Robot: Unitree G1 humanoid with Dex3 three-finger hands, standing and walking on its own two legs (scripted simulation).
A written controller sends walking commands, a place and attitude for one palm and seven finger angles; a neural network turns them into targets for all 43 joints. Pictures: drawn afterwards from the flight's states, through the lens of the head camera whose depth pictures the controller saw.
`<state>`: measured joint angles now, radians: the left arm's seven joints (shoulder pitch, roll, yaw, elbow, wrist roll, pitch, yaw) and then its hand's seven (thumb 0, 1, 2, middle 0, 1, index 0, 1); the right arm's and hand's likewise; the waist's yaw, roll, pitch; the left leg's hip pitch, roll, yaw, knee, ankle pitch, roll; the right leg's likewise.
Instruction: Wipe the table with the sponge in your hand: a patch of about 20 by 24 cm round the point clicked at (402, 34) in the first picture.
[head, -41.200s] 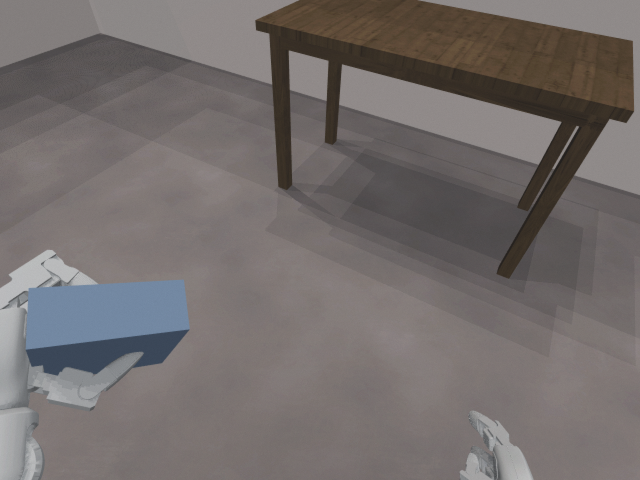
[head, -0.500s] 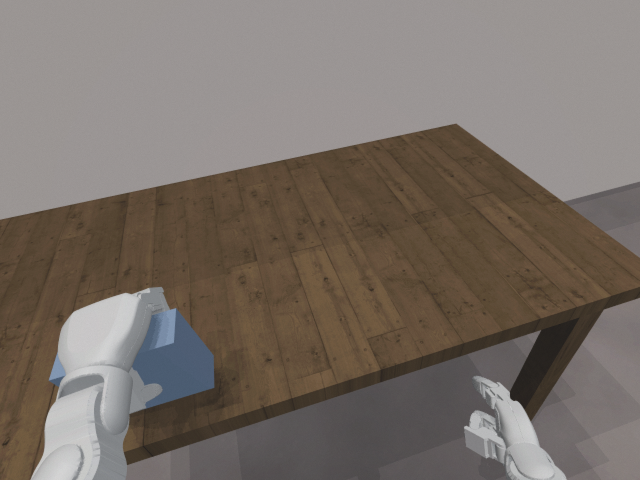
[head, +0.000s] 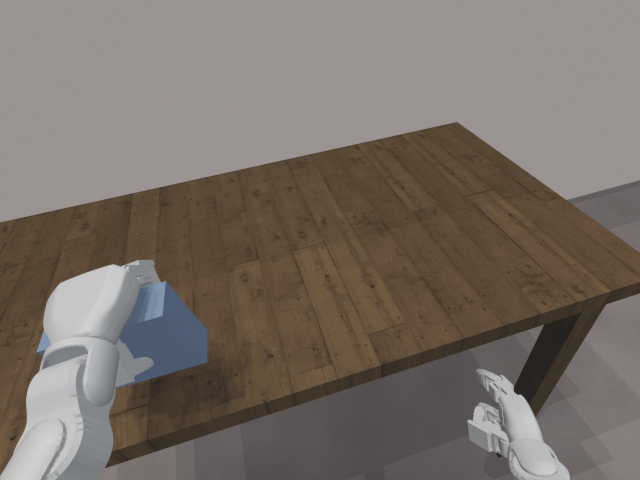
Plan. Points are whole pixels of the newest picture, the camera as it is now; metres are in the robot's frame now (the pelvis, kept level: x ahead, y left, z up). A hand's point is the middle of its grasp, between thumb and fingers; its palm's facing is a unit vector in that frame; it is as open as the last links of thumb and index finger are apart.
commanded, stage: lift the sponge slowly off the table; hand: left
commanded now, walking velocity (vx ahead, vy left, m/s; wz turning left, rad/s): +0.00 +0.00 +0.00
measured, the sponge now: (140, 347) +0.22 +0.27 +0.09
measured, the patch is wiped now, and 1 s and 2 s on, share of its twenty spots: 1.00 1.00 1.00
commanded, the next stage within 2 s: bring the sponge back beside the body in 0.74 s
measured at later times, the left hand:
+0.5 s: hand (125, 295) +0.24 +0.26 +0.17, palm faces +0.24 -0.18 -0.95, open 9.0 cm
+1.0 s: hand (121, 292) +0.23 +0.26 +0.18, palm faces +0.26 -0.19 -0.95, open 9.0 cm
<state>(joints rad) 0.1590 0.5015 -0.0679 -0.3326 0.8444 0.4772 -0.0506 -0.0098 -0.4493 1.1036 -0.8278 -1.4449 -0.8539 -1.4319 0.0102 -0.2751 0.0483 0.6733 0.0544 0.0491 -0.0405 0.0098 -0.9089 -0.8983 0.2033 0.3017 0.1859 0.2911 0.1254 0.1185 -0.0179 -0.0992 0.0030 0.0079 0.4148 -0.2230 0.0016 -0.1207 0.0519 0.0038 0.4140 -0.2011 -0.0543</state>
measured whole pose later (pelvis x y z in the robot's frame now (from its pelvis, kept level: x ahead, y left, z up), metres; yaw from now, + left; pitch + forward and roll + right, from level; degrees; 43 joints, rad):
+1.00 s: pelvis +0.00 +0.00 +0.00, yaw -1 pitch -5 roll +0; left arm 0.08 0.54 -0.03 -0.43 0.76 0.59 -0.07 -0.01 -0.45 1.10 -0.83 -1.44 -0.86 -1.43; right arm 0.01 -0.28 0.07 0.63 0.07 0.07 -0.04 0.01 -0.91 -0.90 0.20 0.30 0.19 0.30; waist 0.12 0.12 -0.03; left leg -0.12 0.01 0.01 0.43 -0.23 0.00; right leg -0.15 0.06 0.01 0.43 -0.20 -0.06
